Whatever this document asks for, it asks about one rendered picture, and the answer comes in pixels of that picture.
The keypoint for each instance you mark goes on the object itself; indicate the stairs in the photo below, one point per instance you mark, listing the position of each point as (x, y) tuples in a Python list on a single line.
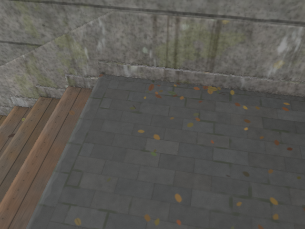
[(31, 142)]

